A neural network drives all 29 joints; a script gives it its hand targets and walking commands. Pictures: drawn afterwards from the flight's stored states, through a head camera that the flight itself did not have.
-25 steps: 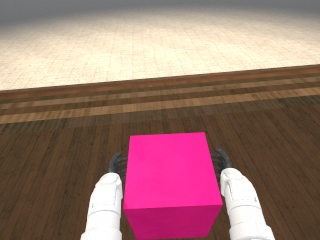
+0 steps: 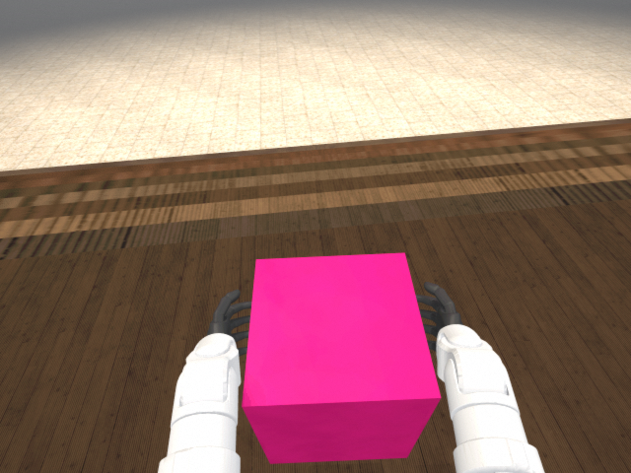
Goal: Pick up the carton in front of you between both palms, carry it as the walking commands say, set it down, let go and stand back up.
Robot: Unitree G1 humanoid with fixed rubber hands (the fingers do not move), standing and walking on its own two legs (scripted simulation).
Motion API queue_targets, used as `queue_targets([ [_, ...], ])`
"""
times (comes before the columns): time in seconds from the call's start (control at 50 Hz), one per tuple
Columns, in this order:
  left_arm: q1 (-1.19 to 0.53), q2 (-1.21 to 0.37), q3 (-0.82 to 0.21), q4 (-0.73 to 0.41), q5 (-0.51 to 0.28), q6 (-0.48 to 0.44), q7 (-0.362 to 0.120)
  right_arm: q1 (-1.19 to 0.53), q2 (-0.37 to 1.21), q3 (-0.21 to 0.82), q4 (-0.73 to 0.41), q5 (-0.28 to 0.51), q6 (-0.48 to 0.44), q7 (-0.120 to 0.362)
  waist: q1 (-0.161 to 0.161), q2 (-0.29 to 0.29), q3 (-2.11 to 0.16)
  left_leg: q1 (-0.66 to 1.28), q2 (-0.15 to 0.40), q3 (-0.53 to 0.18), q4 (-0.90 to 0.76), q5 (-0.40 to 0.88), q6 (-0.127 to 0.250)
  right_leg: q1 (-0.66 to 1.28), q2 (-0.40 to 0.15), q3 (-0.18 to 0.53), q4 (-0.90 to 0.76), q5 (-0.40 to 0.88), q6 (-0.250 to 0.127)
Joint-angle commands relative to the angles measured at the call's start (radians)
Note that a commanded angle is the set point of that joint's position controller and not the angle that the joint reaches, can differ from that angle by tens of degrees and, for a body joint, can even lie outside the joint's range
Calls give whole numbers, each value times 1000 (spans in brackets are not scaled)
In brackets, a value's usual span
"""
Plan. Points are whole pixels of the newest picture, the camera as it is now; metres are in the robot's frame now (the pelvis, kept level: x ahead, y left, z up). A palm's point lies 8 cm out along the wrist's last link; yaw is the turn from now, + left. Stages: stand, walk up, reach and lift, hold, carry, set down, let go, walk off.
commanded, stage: reach and lift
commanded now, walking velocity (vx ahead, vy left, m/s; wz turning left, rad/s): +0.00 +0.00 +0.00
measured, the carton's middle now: (334, 362) +0.30 +0.00 -0.05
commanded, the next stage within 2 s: hold in 0.32 s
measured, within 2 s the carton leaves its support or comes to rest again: neither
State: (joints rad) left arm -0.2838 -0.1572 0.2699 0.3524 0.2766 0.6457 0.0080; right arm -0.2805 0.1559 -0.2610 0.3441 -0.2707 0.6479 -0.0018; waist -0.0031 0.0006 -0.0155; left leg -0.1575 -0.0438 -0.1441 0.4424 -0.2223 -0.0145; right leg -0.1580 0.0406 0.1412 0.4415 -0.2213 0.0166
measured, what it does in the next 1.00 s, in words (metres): stands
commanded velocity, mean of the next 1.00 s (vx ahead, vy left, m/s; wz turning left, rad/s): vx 0.00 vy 0.00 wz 0.00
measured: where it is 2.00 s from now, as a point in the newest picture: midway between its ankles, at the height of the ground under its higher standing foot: outside the picture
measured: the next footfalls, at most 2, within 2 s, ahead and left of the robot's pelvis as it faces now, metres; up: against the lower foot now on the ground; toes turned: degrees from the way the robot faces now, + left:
none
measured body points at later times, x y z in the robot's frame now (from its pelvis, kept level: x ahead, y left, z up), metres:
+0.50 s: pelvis +0.01 +0.00 +0.00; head -0.04 +0.00 +0.45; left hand +0.30 +0.15 +0.04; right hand +0.30 -0.15 +0.04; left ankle +0.02 +0.13 -0.74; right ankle +0.02 -0.13 -0.74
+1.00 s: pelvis -0.01 +0.00 +0.00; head -0.05 +0.00 +0.45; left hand +0.29 +0.15 +0.04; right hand +0.30 -0.15 +0.04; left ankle +0.02 +0.13 -0.74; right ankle +0.02 -0.13 -0.74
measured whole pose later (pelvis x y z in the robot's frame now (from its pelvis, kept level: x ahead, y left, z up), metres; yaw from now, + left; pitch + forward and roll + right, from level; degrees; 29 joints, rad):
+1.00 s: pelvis -0.01 +0.00 +0.00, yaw +0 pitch -7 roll +0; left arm -0.28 -0.15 0.24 0.25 0.27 0.75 0.00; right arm -0.28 0.15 -0.23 0.25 -0.27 0.75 0.00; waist 0.00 0.00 0.01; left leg -0.08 -0.04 -0.14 0.40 -0.20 -0.01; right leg -0.08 0.04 0.13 0.40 -0.20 0.01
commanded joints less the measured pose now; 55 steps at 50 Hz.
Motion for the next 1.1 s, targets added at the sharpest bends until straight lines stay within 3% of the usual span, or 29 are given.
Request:
queue_targets([
  [0.0,-549,-977,-608,-58,-267,-29,-258,-535,980,595,-44,255,-29,252,-1,0,-293,90,-52,71,-66,200,-3,98,56,-74,-62,203,4],
  [0.28,-484,-959,-633,-130,-286,5,-249,-476,955,619,-116,273,4,245,-1,2,-270,123,-57,66,-85,250,-7,131,59,-69,-83,256,6],
  [0.42,-444,-935,-702,-250,-327,55,-238,-440,942,696,-230,316,54,233,2,-1,-298,172,-56,59,-105,327,-12,182,58,-62,-103,332,14],
  [0.5,-436,-897,-637,-200,-287,83,-238,-424,899,624,-182,276,80,232,1,2,-170,123,-54,70,-129,171,-6,133,56,-69,-125,179,4],
  [0.56,-477,-909,-635,-186,-288,83,-246,-468,912,618,-171,276,78,240,-1,4,-164,114,-52,73,-126,124,-3,118,55,-74,-123,131,1],
  [0.84,-572,-937,-633,-151,-289,68,-254,-566,944,624,-138,280,66,248,1,0,-218,104,-50,78,-108,74,-1,110,51,-79,-105,81,1],
  [1.08,-535,-932,-637,-174,-292,71,-252,-525,944,626,-156,284,70,244,2,0,-235,127,-52,78,-108,156,-4,140,55,-74,-107,165,4],
])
